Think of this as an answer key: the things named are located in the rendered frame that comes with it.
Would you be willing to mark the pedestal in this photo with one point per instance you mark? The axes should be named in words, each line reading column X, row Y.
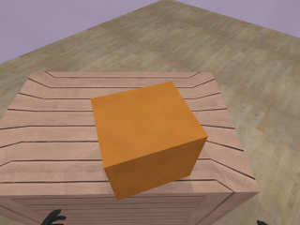
column 50, row 157

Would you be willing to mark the carton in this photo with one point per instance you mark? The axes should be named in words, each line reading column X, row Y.
column 148, row 137

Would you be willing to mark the robot left hand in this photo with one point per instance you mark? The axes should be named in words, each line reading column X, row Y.
column 52, row 217

